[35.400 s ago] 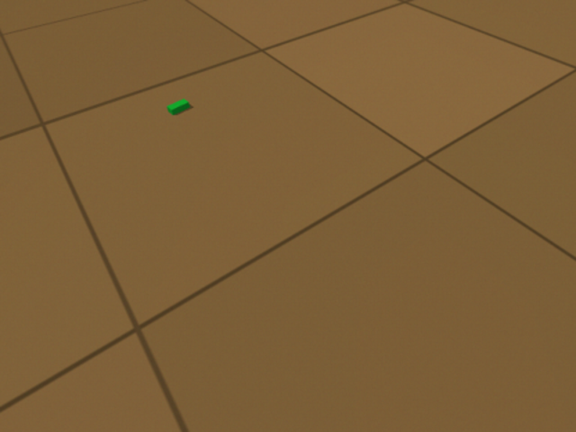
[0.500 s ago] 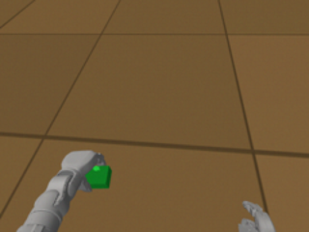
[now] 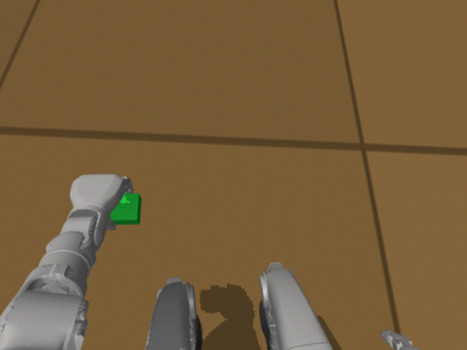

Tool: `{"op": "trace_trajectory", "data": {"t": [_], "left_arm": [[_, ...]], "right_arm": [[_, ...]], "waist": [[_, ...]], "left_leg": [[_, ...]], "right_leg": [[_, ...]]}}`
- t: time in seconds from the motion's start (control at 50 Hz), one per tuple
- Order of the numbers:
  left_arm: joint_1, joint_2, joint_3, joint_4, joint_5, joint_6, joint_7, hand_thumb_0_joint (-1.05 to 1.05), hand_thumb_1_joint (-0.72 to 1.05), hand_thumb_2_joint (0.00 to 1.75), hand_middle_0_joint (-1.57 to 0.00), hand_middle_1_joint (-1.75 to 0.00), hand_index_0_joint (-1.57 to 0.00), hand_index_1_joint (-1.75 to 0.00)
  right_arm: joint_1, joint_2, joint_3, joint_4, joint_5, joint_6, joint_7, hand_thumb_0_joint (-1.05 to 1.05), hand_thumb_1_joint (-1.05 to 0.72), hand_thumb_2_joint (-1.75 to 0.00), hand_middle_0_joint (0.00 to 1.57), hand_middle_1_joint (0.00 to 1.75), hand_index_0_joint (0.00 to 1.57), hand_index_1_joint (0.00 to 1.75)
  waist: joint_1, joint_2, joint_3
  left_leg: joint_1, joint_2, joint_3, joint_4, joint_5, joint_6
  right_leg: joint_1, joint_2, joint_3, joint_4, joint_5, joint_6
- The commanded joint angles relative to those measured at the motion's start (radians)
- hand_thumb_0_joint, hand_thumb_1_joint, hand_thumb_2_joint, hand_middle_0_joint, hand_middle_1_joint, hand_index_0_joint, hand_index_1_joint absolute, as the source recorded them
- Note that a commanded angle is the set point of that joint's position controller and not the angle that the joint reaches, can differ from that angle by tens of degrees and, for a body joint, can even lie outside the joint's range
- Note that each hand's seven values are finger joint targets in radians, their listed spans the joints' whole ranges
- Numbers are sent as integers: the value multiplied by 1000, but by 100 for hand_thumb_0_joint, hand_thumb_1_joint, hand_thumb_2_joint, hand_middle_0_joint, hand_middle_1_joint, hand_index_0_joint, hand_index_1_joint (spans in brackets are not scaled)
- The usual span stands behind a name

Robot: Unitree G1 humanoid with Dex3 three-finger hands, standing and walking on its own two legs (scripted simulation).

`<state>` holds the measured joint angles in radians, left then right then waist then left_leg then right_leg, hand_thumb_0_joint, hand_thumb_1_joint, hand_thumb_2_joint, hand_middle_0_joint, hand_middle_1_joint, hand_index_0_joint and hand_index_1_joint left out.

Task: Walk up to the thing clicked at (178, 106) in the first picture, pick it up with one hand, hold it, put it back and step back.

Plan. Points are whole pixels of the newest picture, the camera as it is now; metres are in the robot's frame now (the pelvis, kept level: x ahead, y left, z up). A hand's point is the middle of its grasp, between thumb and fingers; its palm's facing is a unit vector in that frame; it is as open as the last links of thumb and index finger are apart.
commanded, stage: crouch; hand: left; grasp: from above
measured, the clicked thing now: (108, 209) +0.41 +0.23 -0.15
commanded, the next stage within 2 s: lower in 1.28 s
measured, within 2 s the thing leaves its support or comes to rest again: neither
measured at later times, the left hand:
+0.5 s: hand (128, 219) +0.44 +0.24 -0.32, palm faces -0.45 +0.03 -0.89, open 8.4 cm
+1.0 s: hand (137, 221) +0.46 +0.23 -0.41, palm faces -0.48 +0.02 -0.88, open 8.4 cm
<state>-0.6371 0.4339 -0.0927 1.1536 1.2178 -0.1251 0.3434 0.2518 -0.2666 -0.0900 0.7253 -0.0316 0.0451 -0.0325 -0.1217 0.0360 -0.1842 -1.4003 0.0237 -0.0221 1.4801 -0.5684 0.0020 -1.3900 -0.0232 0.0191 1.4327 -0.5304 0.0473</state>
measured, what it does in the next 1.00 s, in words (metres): lowers itself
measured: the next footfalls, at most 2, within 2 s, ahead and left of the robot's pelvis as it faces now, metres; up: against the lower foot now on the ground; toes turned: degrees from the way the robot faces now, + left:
none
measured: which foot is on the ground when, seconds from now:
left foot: down 0.00-1.00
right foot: down 0.00-1.00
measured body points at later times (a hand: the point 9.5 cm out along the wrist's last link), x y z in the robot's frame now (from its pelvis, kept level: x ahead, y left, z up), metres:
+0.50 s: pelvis -0.02 +0.00 -0.17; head +0.21 +0.03 +0.22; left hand +0.46 +0.23 -0.27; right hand +0.03 -0.28 -0.29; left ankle +0.05 +0.12 -0.57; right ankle +0.07 -0.15 -0.57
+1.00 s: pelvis -0.03 +0.00 -0.24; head +0.22 +0.04 +0.13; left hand +0.48 +0.23 -0.36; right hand -0.02 -0.28 -0.34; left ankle +0.05 +0.12 -0.57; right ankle +0.07 -0.15 -0.57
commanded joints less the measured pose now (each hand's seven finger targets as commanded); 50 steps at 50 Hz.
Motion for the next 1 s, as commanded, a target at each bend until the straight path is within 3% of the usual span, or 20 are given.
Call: {"op": "trace_trajectory", "data": {"t": [0.0,0.04,0.06,0.08,0.12,0.18,0.22,0.26,0.28,0.34,0.46,0.5,0.58,0.7,0.76,0.78,0.8,0.86,0.92,0.98], "left_arm": [[-406,262,75,-118,-7,17,41,0,77,49,-107,-49,-112,-44],[-425,291,95,-131,-12,11,36,0,79,46,-105,-51,-112,-44],[-372,258,86,-61,-16,12,29,0,80,49,-107,-51,-113,-45],[-435,241,77,-97,-24,4,24,0,81,49,-107,-51,-114,-45],[-409,275,93,-30,-15,-5,15,0,84,49,-109,-50,-116,-44],[-495,323,115,-66,1,-35,18,0,86,48,-109,-52,-116,-44],[-570,366,136,-135,15,-60,29,0,87,44,-108,-53,-117,-44],[-524,388,154,-52,28,-65,39,0,91,43,-109,-53,-119,-44],[-568,394,160,-98,37,-76,46,0,89,47,-111,-52,-119,-44],[-554,388,161,-6,59,-72,57,0,89,45,-110,-52,-118,-44],[-668,448,190,-76,58,-82,57,0,87,43,-109,-48,-117,-41],[-639,424,173,13,58,-80,48,0,85,46,-110,-47,-116,-40],[-648,467,188,14,64,-94,36,0,84,46,-109,-48,-116,-42],[-672,489,184,79,69,-105,29,0,81,42,-106,-48,-113,-41],[-717,517,195,65,78,-122,32,0,80,42,-106,-46,-112,-39],[-688,494,177,110,85,-120,32,0,80,41,-106,-46,-112,-39],[-736,527,193,65,84,-129,38,0,81,42,-107,-45,-114,-38],[-726,516,189,117,90,-131,47,0,82,44,-108,-46,-114,-40],[-759,562,201,149,100,-136,64,0,83,41,-109,-45,-115,-38],[-764,561,198,168,109,-133,76,0,85,43,-110,-45,-117,-38]], "right_arm": [[81,-171,-48,-59,-14,-49,-10,0,-90,-90,20,30,20,30],[91,-178,-48,-59,-18,-57,-3,0,-89,-90,20,30,20,30],[91,-178,-44,-54,-24,-61,4,0,-89,-90,20,30,20,30],[98,-174,-41,-54,-24,-67,8,0,-89,-90,20,30,20,30],[111,-187,-39,-45,-28,-77,20,0,-89,-90,20,30,20,30],[119,-191,-34,-40,-34,-89,33,0,-89,-90,20,30,20,30],[125,-178,-20,-40,-40,-94,44,0,-89,-90,20,30,20,30],[132,-198,-21,-29,-48,-98,55,0,-89,-90,20,30,20,30],[143,-189,-18,-23,-55,-101,61,0,-90,-90,20,30,20,30],[154,-202,-16,-12,-66,-104,79,0,-90,-90,20,30,20,30],[171,-209,-16,-11,-78,-104,111,0,-90,-90,20,30,20,30],[169,-212,-13,-9,-80,-100,118,0,-90,-90,20,30,20,30],[174,-203,1,-3,-89,-93,130,0,-90,-90,20,30,20,30],[153,-225,4,-5,-92,-85,144,0,-90,-90,20,30,20,30],[160,-232,10,2,-96,-84,149,0,-90,-90,20,30,20,30],[154,-233,15,1,-95,-81,149,0,-90,-90,20,30,20,30],[158,-234,15,4,-95,-81,151,0,-90,-90,20,30,20,30],[164,-238,25,8,-103,-85,154,0,-90,-90,20,30,20,30],[149,-244,37,8,-103,-87,154,0,-90,-90,20,30,20,30],[145,-247,48,7,-110,-89,155,0,-90,-90,20,30,20,30]], "waist": [[-13,87,-528],[-9,94,-580],[-26,84,-546],[-38,77,-569],[-52,66,-553],[-63,100,-592],[-59,134,-654],[-65,140,-650],[-70,170,-683],[-85,191,-643],[-95,259,-714],[-114,214,-677],[-111,199,-680],[-118,222,-595],[-131,240,-605],[-128,234,-599],[-137,242,-610],[-152,241,-590],[-145,276,-568],[-153,283,-571]], "left_leg": [[236,-23,-17,-92,113,3],[201,-26,-26,-54,102,1],[161,-26,-26,-22,106,6],[126,-29,-24,6,97,9],[88,-28,-42,50,94,9],[37,-32,-46,106,40,8],[17,-36,-37,154,52,8],[-4,-37,-33,202,80,8],[-5,-38,-26,231,114,8],[-24,-34,-34,272,119,5],[-20,-29,-30,354,174,-1],[-93,-34,-18,393,150,11],[-161,-37,-1,455,167,19],[-237,-37,-7,480,82,15],[-246,-36,-10,506,88,14],[-249,-37,-10,515,83,14],[-260,-38,-8,529,87,17],[-267,-38,-12,548,84,15],[-302,-40,-12,554,35,14],[-292,-39,-16,570,29,12]], "right_leg": [[77,35,-60,-47,95,-81],[49,35,-68,8,79,-84],[10,32,-69,27,82,-81],[-6,34,-73,50,78,-83],[-76,30,-80,95,69,-82],[-146,26,-84,150,34,-82],[-162,29,-86,194,45,-85],[-194,27,-88,233,59,-84],[-204,27,-90,255,91,-83],[-278,20,-98,300,82,-84],[-319,22,-115,390,123,-87],[-319,27,-113,393,117,-81],[-287,32,-111,426,153,-74],[-386,36,-122,480,71,-82],[-406,39,-131,510,82,-82],[-416,40,-131,516,76,-82],[-419,41,-133,525,83,-81],[-442,40,-138,542,81,-80],[-477,43,-145,566,37,-84],[-503,43,-150,583,36,-84]]}}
